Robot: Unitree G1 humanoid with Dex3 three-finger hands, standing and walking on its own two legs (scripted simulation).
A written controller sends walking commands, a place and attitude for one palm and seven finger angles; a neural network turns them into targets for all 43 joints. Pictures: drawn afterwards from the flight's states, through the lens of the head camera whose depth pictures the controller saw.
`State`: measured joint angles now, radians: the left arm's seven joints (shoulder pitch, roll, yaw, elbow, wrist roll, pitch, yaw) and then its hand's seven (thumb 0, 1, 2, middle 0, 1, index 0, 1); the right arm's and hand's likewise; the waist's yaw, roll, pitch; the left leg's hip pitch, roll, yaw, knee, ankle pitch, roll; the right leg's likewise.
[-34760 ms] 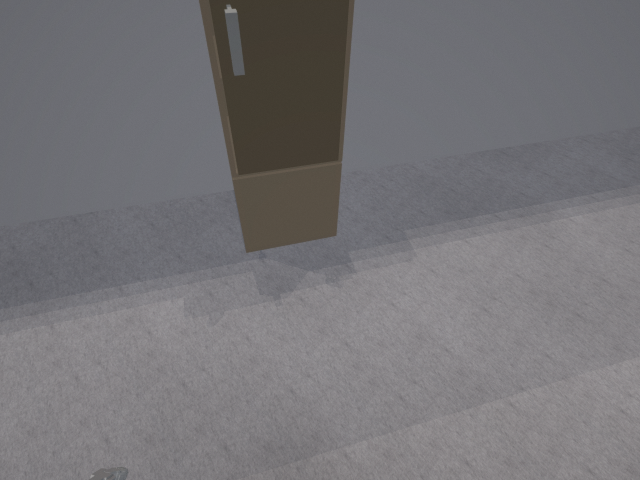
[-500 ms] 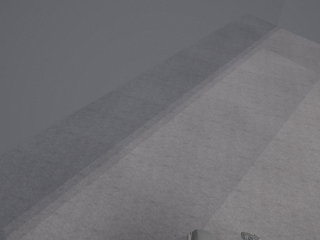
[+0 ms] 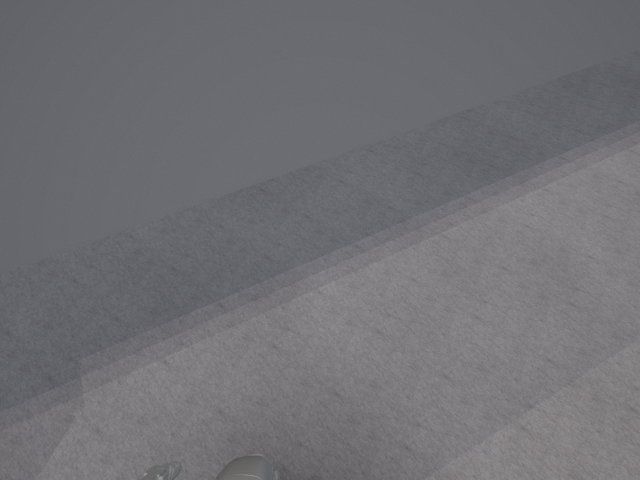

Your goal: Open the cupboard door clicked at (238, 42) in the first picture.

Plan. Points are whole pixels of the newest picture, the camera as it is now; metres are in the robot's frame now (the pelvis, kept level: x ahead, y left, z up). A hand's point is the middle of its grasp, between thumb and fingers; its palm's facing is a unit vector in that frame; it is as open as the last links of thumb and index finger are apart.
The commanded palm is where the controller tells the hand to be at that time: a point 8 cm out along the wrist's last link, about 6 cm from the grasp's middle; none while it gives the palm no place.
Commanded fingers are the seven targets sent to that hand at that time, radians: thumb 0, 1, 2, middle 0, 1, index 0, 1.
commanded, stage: turn to face it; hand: left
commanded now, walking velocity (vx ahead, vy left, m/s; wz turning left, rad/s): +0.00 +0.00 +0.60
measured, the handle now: out of the picture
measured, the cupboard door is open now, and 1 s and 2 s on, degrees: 45 45 45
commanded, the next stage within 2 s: none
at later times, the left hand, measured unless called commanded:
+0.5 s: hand out of the picture +0.05 +0.21 -0.16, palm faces +0.29 -0.92 -0.28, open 7.4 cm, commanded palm none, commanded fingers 0.00 0.90 0.90 -0.20 -0.30 -0.20 -0.30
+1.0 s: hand out of the picture -0.06 +0.22 -0.17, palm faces +0.60 -0.76 -0.26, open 7.4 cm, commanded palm none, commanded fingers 0.00 0.90 0.90 -0.20 -0.30 -0.20 -0.30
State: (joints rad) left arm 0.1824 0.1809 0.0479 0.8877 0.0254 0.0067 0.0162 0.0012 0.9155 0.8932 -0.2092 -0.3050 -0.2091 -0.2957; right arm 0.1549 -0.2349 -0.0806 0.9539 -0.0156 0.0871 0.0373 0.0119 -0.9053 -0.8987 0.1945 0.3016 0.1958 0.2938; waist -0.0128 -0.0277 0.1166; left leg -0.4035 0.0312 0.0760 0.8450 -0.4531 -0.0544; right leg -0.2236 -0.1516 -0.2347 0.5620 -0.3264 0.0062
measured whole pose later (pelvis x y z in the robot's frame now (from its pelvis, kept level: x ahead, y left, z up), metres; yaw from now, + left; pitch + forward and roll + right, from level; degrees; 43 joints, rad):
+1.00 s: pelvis +0.01 +0.00 -0.01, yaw +35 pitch +1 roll +0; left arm 0.17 0.25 0.09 0.93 0.02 0.07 0.01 0.01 0.91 0.89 -0.20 -0.30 -0.20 -0.29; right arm 0.12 -0.22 -0.06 0.91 -0.03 0.03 0.01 0.01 -0.90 -0.90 0.20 0.30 0.20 0.29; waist 0.01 -0.03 0.10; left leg -0.31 -0.01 0.02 0.57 -0.28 0.03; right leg -0.48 -0.10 -0.03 1.09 -0.46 0.08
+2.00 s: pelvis +0.07 -0.02 -0.01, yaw +66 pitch +1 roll +1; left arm 0.18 0.17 0.05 0.92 0.02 0.01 0.01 0.01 0.91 0.89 -0.20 -0.30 -0.20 -0.29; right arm 0.16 -0.21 -0.06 0.96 -0.02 0.06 0.01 0.01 -0.90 -0.90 0.20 0.30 0.20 0.29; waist 0.00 0.05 0.08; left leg -0.38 -0.02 -0.05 0.77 -0.44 -0.01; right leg -0.29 -0.04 -0.10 0.62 -0.34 -0.01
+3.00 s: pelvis +0.08 +0.17 -0.01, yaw +77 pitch -1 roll +1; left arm 0.07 0.11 0.04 0.96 0.01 -0.06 -0.01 0.01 0.91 0.89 -0.20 -0.30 -0.20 -0.29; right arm 0.48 -0.11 -0.02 1.19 -0.01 -0.02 -0.01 0.01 -0.90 -0.90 0.20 0.30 0.20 0.29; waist -0.04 0.03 0.10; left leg -0.19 -0.03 0.05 0.98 -0.49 0.04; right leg -0.35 -0.04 -0.15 0.65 -0.28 -0.07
